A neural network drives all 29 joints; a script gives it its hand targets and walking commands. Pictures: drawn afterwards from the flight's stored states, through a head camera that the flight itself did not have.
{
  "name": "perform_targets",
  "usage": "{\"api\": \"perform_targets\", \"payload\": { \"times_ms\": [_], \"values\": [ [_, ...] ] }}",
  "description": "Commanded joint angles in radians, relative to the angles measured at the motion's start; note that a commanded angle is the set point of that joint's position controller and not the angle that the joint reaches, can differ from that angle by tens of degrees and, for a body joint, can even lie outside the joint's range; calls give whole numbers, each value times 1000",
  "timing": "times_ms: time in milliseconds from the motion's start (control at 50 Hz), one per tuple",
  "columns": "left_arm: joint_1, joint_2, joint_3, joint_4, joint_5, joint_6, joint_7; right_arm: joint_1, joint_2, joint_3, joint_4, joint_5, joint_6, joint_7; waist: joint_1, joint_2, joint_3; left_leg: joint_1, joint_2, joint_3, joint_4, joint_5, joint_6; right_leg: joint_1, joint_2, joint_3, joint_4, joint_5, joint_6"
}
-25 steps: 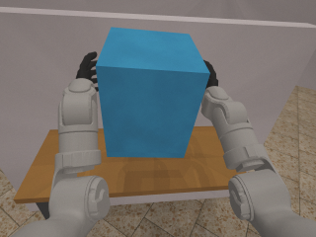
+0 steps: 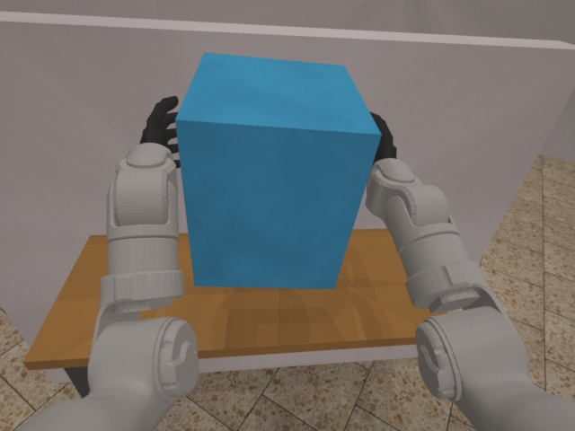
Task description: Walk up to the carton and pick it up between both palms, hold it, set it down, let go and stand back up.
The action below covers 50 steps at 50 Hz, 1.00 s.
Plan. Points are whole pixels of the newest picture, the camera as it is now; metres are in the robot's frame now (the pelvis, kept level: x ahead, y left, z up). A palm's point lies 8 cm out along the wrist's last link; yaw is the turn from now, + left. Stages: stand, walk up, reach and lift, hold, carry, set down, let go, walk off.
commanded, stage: hold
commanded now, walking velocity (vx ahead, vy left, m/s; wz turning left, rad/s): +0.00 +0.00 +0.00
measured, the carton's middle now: (270, 173) +0.40 +0.01 +0.23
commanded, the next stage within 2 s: none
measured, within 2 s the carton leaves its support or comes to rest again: neither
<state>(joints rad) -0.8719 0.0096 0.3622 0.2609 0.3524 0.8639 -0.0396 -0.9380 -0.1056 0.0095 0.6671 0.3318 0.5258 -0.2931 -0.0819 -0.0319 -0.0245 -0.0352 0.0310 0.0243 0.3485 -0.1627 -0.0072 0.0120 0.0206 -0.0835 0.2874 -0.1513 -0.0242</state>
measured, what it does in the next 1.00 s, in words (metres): stands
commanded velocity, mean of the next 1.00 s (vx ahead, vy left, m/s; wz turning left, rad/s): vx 0.00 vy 0.00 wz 0.00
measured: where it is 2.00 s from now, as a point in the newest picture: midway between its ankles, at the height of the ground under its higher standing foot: outside the picture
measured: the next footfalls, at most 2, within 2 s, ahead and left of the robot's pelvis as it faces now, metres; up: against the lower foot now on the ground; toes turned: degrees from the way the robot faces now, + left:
none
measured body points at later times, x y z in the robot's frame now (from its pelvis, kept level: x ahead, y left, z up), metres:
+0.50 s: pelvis +0.00 +0.00 +0.00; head -0.07 +0.02 +0.44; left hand +0.38 +0.16 +0.27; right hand +0.39 -0.13 +0.26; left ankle +0.03 +0.12 -0.75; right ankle +0.02 -0.10 -0.75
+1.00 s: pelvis +0.00 +0.00 +0.00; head -0.07 +0.02 +0.44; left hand +0.38 +0.16 +0.27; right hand +0.39 -0.14 +0.26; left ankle +0.03 +0.12 -0.75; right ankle +0.02 -0.10 -0.75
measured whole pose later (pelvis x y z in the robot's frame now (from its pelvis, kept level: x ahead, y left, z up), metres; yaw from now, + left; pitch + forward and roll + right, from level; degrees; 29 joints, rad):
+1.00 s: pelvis +0.00 +0.00 +0.00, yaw +0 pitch -9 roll -1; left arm -0.88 0.01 0.36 0.26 0.34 0.86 -0.04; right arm -0.94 -0.11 0.01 0.65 0.33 0.53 -0.30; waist -0.08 -0.03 -0.03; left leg -0.04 0.03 0.02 0.35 -0.16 -0.01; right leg 0.01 0.02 -0.08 0.29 -0.15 -0.02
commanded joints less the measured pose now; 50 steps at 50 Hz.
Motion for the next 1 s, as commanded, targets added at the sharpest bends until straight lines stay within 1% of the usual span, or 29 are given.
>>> {"api": "perform_targets", "payload": {
  "times_ms": [0, 20, 60, 80, 140, 160, 180, 240, 260, 280, 320, 360, 380, 420, 440, 460, 500, 520, 560, 600, 620, 680, 740, 780, 840, 900, 940, 960, 980],
  "values": [
    [-683, -546, -399, -83, -192, -61, -135, -853, 651, 272, -352, 119, -60, 109, -3, 46, -380, 98, -73, 8, -20, 209, -2, 67, 46, 32, -33, 158, 91],
    [-681, -549, -409, -92, -197, -62, -135, -849, 654, 273, -363, 114, -61, 108, -10, 43, -398, 104, -73, 6, -19, 204, -2, 68, 45, 32, -34, 157, 92],
    [-686, -548, -396, -70, -191, -62, -133, -859, 652, 267, -353, 109, -59, 111, -3, 40, -384, 97, -73, 6, -25, 190, 1, 57, 44, 31, -39, 143, 92],
    [-678, -561, -413, -90, -196, -63, -133, -849, 649, 270, -362, 110, -63, 111, -11, 49, -401, 101, -69, 4, -22, 209, -4, 70, 49, 29, -33, 156, 87],
    [-678, -553, -409, -69, -188, -60, -138, -829, 635, 254, -326, 102, -57, 111, -17, 66, -358, 86, -69, 5, -31, 175, -7, 56, 43, 33, -41, 124, 83],
    [-664, -558, -415, -78, -193, -60, -138, -839, 640, 270, -356, 112, -63, 111, -6, 67, -386, 89, -70, 3, -24, 196, -6, 72, 44, 34, -35, 146, 81],
    [-671, -558, -414, -88, -193, -61, -136, -847, 638, 270, -351, 114, -62, 110, -6, 66, -383, 97, -68, 3, -21, 215, -7, 68, 47, 32, -31, 158, 82],
    [-644, -586, -446, -121, -203, -54, -131, -838, 629, 280, -392, 127, -66, 108, -17, 83, -412, 126, -63, -5, -1, 288, -24, 79, 59, 24, -21, 202, 75],
    [-650, -586, -442, -109, -201, -50, -131, -843, 614, 271, -382, 127, -63, 108, -19, 91, -389, 121, -61, -5, -3, 280, -27, 67, 61, 21, -23, 180, 73],
    [-654, -571, -422, -105, -193, -50, -131, -848, 622, 276, -373, 124, -61, 110, -7, 66, -388, 116, -65, -1, -9, 260, -18, 66, 57, 22, -29, 160, 78],
    [-664, -572, -436, -117, -193, -50, -131, -826, 615, 264, -350, 117, -57, 113, -21, 75, -374, 108, -58, -3, -21, 244, -21, 65, 59, 21, -26, 155, 75],
    [-648, -564, -408, -94, -176, -46, -134, -811, 621, 262, -322, 112, -49, 115, -9, 65, -321, 84, -60, 3, -31, 222, -13, 68, 55, 28, -33, 140, 77],
    [-665, -570, -423, -139, -190, -51, -135, -832, 642, 287, -366, 127, -58, 117, 1, 58, -375, 94, -63, 5, -20, 257, -13, 94, 57, 26, -22, 177, 82],
    [-673, -558, -422, -137, -188, -49, -135, -826, 631, 280, -356, 127, -52, 113, -8, 63, -374, 107, -65, 3, -14, 263, -16, 90, 56, 25, -23, 181, 82],
    [-655, -554, -412, -105, -178, -43, -138, -808, 617, 265, -328, 115, -46, 112, -14, 66, -332, 102, -64, 2, -22, 240, -17, 68, 54, 27, -31, 161, 80],
    [-669, -559, -420, -126, -187, -46, -139, -820, 628, 272, -351, 117, -50, 113, -9, 64, -363, 105, -64, 5, -21, 232, -15, 70, 52, 29, -30, 159, 83],
    [-686, -548, -405, -92, -176, -48, -140, -810, 624, 252, -299, 104, -43, 118, -9, 70, -320, 80, -62, 7, -41, 177, -11, 49, 46, 30, -36, 111, 81],
    [-687, -560, -424, -114, -194, -54, -139, -821, 635, 255, -332, 102, -51, 121, -14, 64, -354, 81, -59, 6, -39, 179, -10, 56, 49, 28, -31, 124, 82],
    [-686, -571, -430, -97, -195, -53, -134, -846, 627, 261, -347, 111, -56, 120, -10, 81, -372, 89, -60, 3, -25, 210, -16, 70, 51, 29, -28, 143, 76],
    [-673, -574, -436, -105, -206, -53, -129, -868, 638, 279, -389, 124, -62, 115, -6, 69, -402, 107, -67, 1, -6, 250, -15, 75, 53, 29, -25, 181, 81],
    [-679, -566, -434, -115, -203, -56, -127, -847, 636, 277, -371, 120, -57, 111, -13, 68, -402, 110, -69, 2, -9, 239, -16, 71, 50, 31, -27, 175, 84],
    [-672, -557, -412, -111, -194, -54, -132, -826, 640, 274, -348, 115, -50, 111, -8, 53, -374, 95, -70, 5, -22, 209, -8, 66, 49, 31, -32, 157, 89],
    [-656, -542, -386, -61, -177, -47, -138, -850, 637, 269, -344, 109, -55, 114, 9, 39, -346, 74, -69, 12, -36, 174, 3, 60, 47, 30, -38, 128, 88],
    [-679, -546, -390, -64, -184, -56, -136, -869, 642, 269, -346, 106, -60, 116, 11, 38, -369, 82, -69, 8, -31, 177, 5, 56, 47, 29, -36, 124, 84],
    [-702, -561, -417, -75, -199, -63, -133, -861, 646, 256, -346, 106, -62, 115, -13, 57, -379, 94, -66, 5, -25, 196, -5, 48, 50, 28, -35, 136, 83],
    [-678, -561, -408, -70, -200, -61, -134, -864, 646, 266, -361, 110, -61, 109, -9, 44, -387, 104, -69, 3, -16, 209, -2, 58, 49, 30, -34, 164, 87],
    [-666, -563, -414, -71, -198, -58, -136, -839, 630, 260, -347, 116, -56, 106, -19, 63, -383, 110, -69, 2, -16, 214, -11, 56, 47, 32, -33, 165, 85],
    [-668, -559, -409, -69, -196, -58, -136, -856, 634, 268, -364, 116, -60, 106, -6, 56, -393, 101, -72, 3, -16, 203, -7, 56, 45, 33, -35, 152, 86],
    [-666, -546, -395, -55, -185, -56, -136, -846, 632, 260, -335, 111, -54, 107, -8, 51, -355, 90, -72, 5, -25, 187, -3, 48, 44, 32, -40, 139, 88]
  ]
}}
